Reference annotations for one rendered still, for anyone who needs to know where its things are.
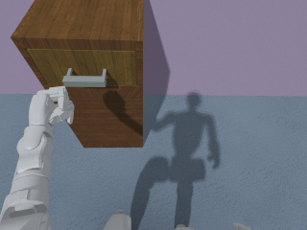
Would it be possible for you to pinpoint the cabinet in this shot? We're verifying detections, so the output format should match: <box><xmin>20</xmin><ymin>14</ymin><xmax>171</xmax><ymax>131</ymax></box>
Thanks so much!
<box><xmin>11</xmin><ymin>0</ymin><xmax>143</xmax><ymax>149</ymax></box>

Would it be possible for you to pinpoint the left robot hand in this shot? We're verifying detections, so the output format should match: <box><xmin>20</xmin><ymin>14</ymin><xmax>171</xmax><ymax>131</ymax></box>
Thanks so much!
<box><xmin>29</xmin><ymin>86</ymin><xmax>75</xmax><ymax>132</ymax></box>

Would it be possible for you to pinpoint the robot left forearm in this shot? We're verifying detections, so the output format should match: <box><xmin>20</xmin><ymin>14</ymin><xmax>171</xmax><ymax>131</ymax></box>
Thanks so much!
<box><xmin>0</xmin><ymin>125</ymin><xmax>54</xmax><ymax>222</ymax></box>

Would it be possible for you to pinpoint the left robot thigh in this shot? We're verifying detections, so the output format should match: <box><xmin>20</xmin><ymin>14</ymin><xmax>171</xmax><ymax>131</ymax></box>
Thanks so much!
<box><xmin>104</xmin><ymin>214</ymin><xmax>131</xmax><ymax>230</ymax></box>

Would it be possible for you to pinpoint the robot left shin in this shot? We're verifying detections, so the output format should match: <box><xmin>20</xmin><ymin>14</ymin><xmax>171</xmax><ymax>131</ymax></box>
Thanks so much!
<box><xmin>114</xmin><ymin>210</ymin><xmax>125</xmax><ymax>215</ymax></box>

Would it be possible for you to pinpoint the handle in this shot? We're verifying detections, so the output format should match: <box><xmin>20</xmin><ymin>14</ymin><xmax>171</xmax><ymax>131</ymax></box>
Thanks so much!
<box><xmin>62</xmin><ymin>68</ymin><xmax>106</xmax><ymax>87</ymax></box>

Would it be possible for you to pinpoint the left robot upper arm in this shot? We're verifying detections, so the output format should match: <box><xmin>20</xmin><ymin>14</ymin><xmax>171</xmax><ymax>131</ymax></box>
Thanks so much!
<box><xmin>0</xmin><ymin>212</ymin><xmax>53</xmax><ymax>230</ymax></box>

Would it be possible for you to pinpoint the drawer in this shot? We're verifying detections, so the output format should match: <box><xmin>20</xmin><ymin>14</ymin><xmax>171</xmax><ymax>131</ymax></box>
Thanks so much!
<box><xmin>27</xmin><ymin>48</ymin><xmax>137</xmax><ymax>85</ymax></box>

